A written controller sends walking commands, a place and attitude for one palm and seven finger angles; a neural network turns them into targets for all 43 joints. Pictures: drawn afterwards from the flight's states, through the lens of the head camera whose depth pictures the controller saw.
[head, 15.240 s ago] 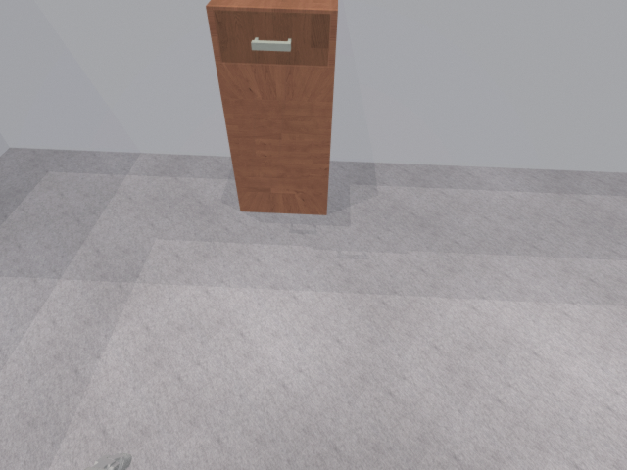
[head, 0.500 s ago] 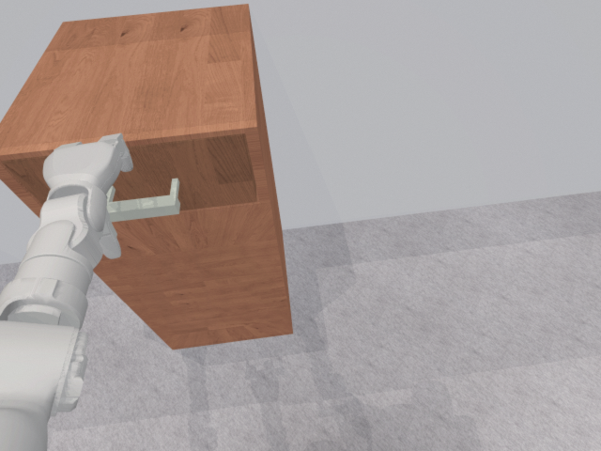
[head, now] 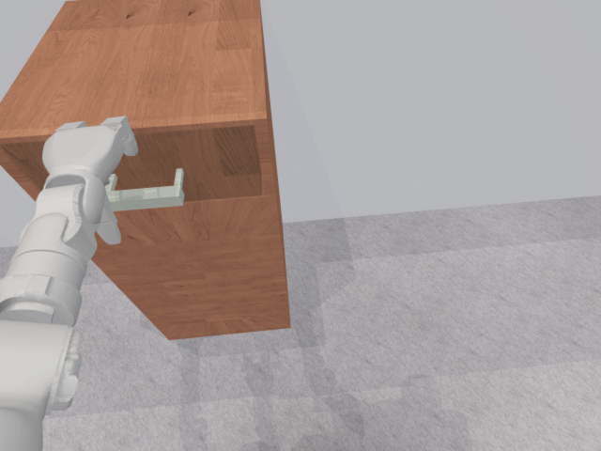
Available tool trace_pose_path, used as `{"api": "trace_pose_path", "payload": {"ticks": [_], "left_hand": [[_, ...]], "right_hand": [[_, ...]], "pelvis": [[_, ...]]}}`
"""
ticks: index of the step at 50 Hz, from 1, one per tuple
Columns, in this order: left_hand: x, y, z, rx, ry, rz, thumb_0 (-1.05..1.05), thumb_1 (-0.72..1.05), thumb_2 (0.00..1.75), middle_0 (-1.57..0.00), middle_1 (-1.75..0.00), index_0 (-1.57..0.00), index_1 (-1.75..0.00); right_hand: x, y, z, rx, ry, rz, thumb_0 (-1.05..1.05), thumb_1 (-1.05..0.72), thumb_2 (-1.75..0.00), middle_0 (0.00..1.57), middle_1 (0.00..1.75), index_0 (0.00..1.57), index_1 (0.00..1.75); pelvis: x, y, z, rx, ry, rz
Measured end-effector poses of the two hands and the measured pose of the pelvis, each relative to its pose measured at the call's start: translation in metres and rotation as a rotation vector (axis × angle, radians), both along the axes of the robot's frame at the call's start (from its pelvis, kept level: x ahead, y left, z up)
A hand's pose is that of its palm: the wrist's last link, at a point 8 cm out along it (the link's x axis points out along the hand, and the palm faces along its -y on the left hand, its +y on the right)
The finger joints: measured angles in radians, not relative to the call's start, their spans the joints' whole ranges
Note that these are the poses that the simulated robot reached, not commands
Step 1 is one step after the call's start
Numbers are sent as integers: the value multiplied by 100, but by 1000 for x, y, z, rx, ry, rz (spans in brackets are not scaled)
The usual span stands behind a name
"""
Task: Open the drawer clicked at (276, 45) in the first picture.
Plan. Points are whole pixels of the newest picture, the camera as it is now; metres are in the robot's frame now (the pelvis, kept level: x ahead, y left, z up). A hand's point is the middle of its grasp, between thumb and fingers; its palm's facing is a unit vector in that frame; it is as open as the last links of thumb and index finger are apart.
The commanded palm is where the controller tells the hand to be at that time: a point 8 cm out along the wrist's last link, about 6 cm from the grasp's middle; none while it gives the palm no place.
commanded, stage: move the hooked fingers above the handle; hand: left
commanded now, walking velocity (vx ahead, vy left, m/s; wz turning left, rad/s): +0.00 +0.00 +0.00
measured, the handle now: (143, 188) +0.50 +0.25 +0.03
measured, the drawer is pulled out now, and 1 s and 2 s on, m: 0.00 0.00 0.00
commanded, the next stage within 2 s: lower the fingers behind the handle in 0.42 s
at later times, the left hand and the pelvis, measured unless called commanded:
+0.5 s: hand (95, 192) +0.44 +0.28 +0.10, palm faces -0.03 +0.00 -1.00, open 13.8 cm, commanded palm +0.42 +0.26 +0.15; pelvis +0.00 +0.00 +0.00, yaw +1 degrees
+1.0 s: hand (118, 219) +0.42 +0.26 +0.06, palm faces -0.11 -0.01 -0.99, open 13.8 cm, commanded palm +0.42 +0.26 +0.11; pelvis +0.00 -0.01 +0.00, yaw +2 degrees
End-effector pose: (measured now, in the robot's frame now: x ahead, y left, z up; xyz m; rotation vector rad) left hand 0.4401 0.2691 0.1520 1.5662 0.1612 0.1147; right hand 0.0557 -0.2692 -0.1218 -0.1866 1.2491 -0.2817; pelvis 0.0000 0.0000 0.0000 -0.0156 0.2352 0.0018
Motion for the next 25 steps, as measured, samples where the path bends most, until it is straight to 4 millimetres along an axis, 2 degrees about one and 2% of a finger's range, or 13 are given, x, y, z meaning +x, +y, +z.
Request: {"api": "trace_pose_path", "payload": {"ticks": [3,7,10,14,19,22,25], "left_hand": [[-4,8,-9,-8,98,34,0,-49,31,-35,-122,-36,-125],[-14,7,-21,-25,150,-49,0,-49,31,-34,-121,-34,-123],[-21,-1,-23,-37,110,-149,0,-49,31,-33,-121,-33,-122],[-23,-7,-16,-48,-9,-202,0,-49,30,-33,-120,-33,-121],[-17,7,-1,-13,-103,-85,0,-49,30,-32,-120,-32,-121],[-16,13,3,8,-73,-5,0,-49,31,-32,-120,-32,-121],[-19,8,-1,5,0,15,0,-49,31,-32,-120,-32,-120]], "right_hand": [[1,9,1,23,-19,-13,1,-91,-90,20,30,20,30],[2,14,3,21,-19,-1,1,-91,-90,21,30,20,30],[1,13,3,4,1,18,1,-91,-90,21,30,20,30],[3,9,0,-12,17,34,1,-91,-90,21,30,20,30],[8,5,-3,-4,9,37,1,-91,-90,21,30,20,30],[12,6,-3,15,-4,35,1,-91,-90,20,30,20,30],[16,8,-1,27,-20,32,1,-91,-90,20,30,20,30]], "pelvis": [[2,0,2,3,-13,-6],[2,0,3,2,-21,2],[3,1,1,-1,-19,13],[2,3,-1,-3,-10,22],[1,4,-3,-2,1,22],[2,4,-1,-2,-3,18],[4,4,1,-1,-19,17]]}}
